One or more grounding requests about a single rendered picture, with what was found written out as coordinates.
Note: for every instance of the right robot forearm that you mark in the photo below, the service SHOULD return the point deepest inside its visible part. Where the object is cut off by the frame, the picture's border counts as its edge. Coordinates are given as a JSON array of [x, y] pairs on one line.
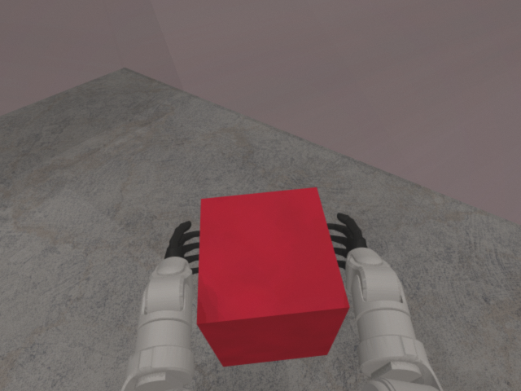
[[388, 347]]

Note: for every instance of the left robot hand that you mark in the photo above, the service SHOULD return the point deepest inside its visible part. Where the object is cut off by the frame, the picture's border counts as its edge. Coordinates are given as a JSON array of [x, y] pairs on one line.
[[176, 247]]

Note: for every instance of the carton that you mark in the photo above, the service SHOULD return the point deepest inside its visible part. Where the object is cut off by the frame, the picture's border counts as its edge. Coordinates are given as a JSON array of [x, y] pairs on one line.
[[269, 285]]

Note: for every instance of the left robot forearm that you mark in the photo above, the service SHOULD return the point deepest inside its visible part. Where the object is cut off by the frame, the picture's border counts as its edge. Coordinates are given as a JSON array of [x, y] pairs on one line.
[[162, 358]]

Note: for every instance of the right robot hand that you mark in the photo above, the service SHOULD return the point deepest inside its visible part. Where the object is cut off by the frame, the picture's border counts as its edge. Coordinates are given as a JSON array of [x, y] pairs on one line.
[[351, 231]]

